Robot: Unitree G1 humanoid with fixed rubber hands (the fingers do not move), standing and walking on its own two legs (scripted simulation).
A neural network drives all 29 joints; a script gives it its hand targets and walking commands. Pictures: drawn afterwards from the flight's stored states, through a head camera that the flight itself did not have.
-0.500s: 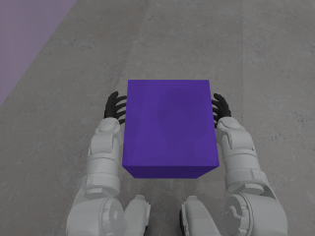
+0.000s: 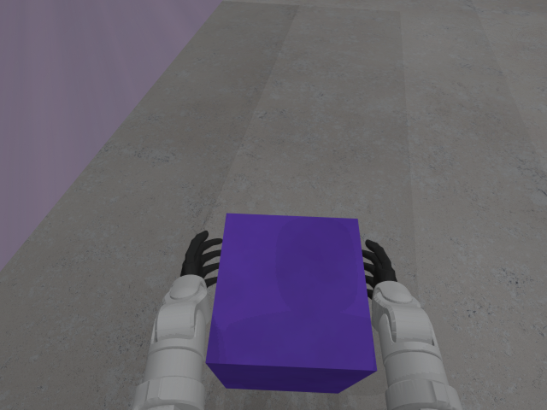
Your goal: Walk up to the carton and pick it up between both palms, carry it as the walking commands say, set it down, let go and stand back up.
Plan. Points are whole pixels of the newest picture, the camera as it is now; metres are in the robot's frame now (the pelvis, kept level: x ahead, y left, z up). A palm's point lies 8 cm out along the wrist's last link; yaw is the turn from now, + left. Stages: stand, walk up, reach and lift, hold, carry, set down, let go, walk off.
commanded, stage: reach and lift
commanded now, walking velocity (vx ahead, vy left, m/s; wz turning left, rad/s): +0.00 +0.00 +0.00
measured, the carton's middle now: (286, 310) +0.30 +0.01 -0.06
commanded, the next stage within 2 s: hold in 1.48 s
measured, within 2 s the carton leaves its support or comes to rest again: neither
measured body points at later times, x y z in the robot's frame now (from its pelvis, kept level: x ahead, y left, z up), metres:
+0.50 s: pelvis -0.01 +0.00 +0.01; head -0.06 +0.00 +0.46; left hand +0.29 +0.16 +0.05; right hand +0.29 -0.14 +0.04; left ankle +0.02 +0.13 -0.73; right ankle +0.03 -0.12 -0.73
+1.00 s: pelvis +0.00 -0.01 +0.01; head -0.04 -0.01 +0.46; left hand +0.31 +0.15 +0.05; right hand +0.31 -0.15 +0.04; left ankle +0.02 +0.13 -0.73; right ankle +0.03 -0.12 -0.73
